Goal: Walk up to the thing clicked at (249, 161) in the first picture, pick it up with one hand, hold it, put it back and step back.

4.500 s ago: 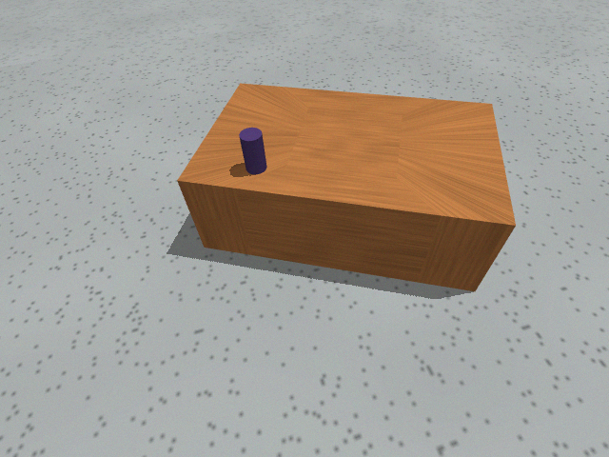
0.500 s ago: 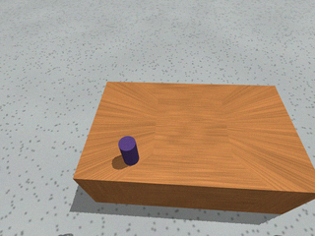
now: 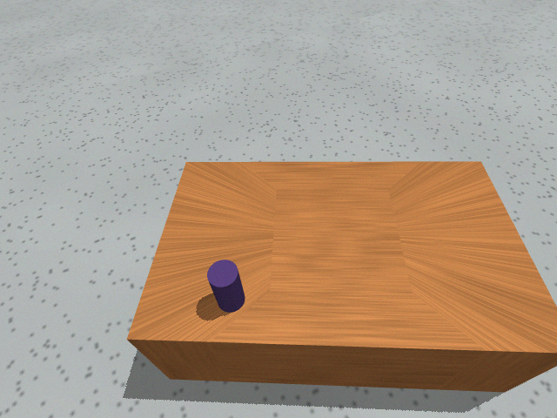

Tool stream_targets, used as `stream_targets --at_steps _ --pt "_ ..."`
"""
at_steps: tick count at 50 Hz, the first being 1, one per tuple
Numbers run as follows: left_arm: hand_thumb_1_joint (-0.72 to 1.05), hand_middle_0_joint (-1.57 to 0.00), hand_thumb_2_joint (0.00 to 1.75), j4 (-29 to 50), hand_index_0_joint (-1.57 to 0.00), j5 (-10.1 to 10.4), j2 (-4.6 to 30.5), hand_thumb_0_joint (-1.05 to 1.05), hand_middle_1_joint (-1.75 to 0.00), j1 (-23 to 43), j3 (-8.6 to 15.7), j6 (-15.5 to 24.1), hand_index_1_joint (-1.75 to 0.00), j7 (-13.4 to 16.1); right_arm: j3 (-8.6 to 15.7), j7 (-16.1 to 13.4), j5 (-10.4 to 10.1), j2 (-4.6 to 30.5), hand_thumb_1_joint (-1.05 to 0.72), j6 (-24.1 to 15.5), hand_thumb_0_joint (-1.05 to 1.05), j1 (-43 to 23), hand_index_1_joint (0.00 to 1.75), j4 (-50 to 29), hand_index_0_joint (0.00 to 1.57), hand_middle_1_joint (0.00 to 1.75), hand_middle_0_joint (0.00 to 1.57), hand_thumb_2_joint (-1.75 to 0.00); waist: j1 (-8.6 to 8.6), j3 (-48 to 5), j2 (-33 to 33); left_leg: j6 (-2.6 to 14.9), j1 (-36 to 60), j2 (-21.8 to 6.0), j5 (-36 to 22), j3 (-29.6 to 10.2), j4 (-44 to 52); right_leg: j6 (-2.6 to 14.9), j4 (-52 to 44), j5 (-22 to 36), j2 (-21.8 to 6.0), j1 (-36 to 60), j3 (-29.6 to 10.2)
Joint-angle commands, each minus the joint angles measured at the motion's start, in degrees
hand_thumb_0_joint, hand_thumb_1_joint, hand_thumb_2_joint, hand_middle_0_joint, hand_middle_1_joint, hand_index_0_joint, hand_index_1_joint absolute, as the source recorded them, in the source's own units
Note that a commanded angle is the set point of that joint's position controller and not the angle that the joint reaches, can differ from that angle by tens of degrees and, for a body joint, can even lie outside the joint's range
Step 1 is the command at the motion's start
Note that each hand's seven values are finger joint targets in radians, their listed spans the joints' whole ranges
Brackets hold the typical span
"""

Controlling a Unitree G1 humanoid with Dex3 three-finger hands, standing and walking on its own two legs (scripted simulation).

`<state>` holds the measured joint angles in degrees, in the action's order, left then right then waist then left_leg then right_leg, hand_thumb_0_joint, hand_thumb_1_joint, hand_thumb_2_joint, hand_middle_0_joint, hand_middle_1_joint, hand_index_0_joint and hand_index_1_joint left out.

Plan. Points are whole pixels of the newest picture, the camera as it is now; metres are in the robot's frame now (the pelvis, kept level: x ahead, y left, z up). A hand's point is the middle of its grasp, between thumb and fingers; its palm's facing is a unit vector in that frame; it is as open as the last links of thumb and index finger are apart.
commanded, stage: stand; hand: left
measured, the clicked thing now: (227, 287) +0.47 +0.18 -0.32
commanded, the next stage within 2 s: go down in 1.72 s
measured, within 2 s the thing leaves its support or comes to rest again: neither
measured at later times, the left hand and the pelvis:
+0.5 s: hand out of the picture +0.10 +0.25 -0.15, palm faces -0.01 -0.94 -0.34, open 7.4 cm; pelvis +0.01 +0.00 +0.00, yaw +0 degrees
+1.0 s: hand out of the picture +0.09 +0.25 -0.15, palm faces -0.01 -0.94 -0.35, open 7.4 cm; pelvis +0.01 +0.00 +0.00, yaw +0 degrees
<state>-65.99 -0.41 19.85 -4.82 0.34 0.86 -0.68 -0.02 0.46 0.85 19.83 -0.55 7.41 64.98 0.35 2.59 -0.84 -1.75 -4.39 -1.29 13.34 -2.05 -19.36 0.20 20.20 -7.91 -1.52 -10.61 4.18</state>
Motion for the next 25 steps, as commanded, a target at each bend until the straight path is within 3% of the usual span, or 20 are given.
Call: stream_targets --at_steps 1,2,4,11,18,25 --pt "0.9 -0.2 0.9 3.24 -0.2 0.23 12.23 0.0 -0.3 2.62 1.99 1.53 -0.3 0.69 2.16 -0.72 -0.19 12.45 -0.9 -1.34 0.0 -3.13 0.3 -3.37 0.2 0.3 0.2 -0.9 0.5 -5.38 0.63 2.27 -4.49 -6.25 -10.17 -4.09 4.34 1.07 -2.23 6.52 -6.82 7.61 -6.64" --pt "0.9 -0.2 0.9 3.12 -0.2 0.24 12.2 0.0 -0.3 2.84 1.98 1.54 -0.3 0.77 2.17 -0.76 -0.24 12.63 -0.9 -1.32 0.0 -2.79 0.3 -3.21 0.2 0.3 0.2 -0.9 0.18 -5.72 0.61 2.29 -4.56 -6.23 -10.62 -3.83 4.07 0.94 -2.21 8.07 -6.99 8.3 -6.7" --pt "0.9 -0.2 0.9 3.03 -0.2 0.23 12.74 0.0 -0.3 2.94 2.09 1.38 -0.3 0.8 2.03 -0.8 -0.25 12.21 -0.9 -1.2 0.0 -2.78 0.3 -3.01 0.2 0.3 0.2 -0.9 0.27 -4.78 1.01 2.13 -4.82 -6.06 -9.25 -3.78 4.65 0.92 -2.55 5.87 -6.76 7.64 -6.56" --pt "0.9 -0.2 0.9 2.95 -0.2 0.26 11.94 0.0 -0.3 2.51 1.83 1.42 -0.3 0.99 2.08 -1.02 -0.46 12.95 -0.9 -1.19 0.0 -3.19 0.3 -2.86 0.2 0.3 0.2 -0.9 0.04 -6.38 -0.47 2.04 -1.8 -6.62 -15.95 -3.37 3.87 1.0 -1.69 14.3 -7.1 8.47 -6.21" --pt "0.9 -0.2 0.9 2.95 -0.2 0.16 12.21 0.0 -0.3 3.01 1.96 1.27 -0.3 1.09 1.95 -1.02 -0.33 12.52 -0.9 -0.81 0.0 -3.33 0.3 -3.15 0.2 0.3 0.2 -0.9 -0.15 -4.72 0.17 2.1 -2.88 -6.4 -11.22 -3.02 4.46 0.71 -3.18 9.64 -7.0 7.83 -6.57" --pt "0.9 -0.2 0.9 3.18 -0.2 0.04 12.48 0.0 -0.3 2.94 2.11 1.2 -0.3 1.14 2.04 -1.05 -0.31 12.36 -0.9 -0.84 0.0 -3.59 0.3 -3.6 0.2 0.3 0.2 -0.9 -0.18 -4.89 0.17 2.1 -2.17 -6.46 -11.63 -3.15 4.63 0.86 -3.03 8.89 -6.79 7.39 -6.2"
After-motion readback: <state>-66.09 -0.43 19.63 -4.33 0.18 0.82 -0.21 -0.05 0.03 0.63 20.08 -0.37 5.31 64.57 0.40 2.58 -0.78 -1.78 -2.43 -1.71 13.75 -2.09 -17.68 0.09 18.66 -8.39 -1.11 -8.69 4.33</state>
